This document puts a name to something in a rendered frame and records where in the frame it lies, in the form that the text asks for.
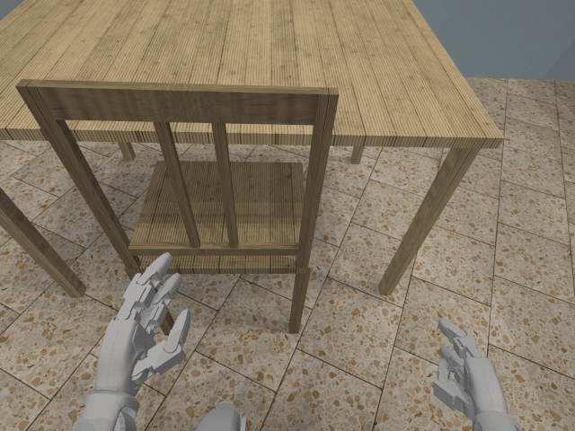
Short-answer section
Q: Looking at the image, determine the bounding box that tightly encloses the table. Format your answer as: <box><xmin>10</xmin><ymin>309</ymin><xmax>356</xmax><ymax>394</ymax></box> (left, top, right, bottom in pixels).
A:
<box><xmin>0</xmin><ymin>0</ymin><xmax>504</xmax><ymax>298</ymax></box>

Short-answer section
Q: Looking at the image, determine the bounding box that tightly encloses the left robot hand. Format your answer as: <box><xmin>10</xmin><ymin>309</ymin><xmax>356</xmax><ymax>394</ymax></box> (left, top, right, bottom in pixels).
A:
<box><xmin>95</xmin><ymin>252</ymin><xmax>190</xmax><ymax>397</ymax></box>

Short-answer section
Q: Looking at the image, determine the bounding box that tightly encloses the robot right forearm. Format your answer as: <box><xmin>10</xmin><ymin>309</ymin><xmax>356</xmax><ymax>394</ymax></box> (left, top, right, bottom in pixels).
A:
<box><xmin>473</xmin><ymin>411</ymin><xmax>522</xmax><ymax>431</ymax></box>

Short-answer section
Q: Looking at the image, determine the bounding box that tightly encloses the right robot hand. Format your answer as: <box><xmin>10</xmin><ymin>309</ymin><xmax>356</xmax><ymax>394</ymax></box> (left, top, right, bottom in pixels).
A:
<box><xmin>433</xmin><ymin>318</ymin><xmax>509</xmax><ymax>421</ymax></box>

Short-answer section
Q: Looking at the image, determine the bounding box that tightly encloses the robot left shin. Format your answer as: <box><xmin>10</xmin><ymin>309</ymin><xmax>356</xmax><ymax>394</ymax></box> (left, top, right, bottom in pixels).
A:
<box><xmin>217</xmin><ymin>401</ymin><xmax>235</xmax><ymax>409</ymax></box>

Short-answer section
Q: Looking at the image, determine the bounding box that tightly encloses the left robot thigh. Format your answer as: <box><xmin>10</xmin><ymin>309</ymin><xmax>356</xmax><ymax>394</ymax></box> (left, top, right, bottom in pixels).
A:
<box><xmin>195</xmin><ymin>408</ymin><xmax>247</xmax><ymax>431</ymax></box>

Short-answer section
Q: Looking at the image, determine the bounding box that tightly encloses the chair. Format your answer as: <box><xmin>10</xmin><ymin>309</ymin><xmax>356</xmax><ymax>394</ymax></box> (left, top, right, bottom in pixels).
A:
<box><xmin>15</xmin><ymin>79</ymin><xmax>339</xmax><ymax>336</ymax></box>

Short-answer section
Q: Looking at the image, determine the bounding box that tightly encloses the robot left forearm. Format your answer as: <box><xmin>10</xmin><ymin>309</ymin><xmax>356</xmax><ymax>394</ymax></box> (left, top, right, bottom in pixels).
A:
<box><xmin>71</xmin><ymin>391</ymin><xmax>140</xmax><ymax>431</ymax></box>

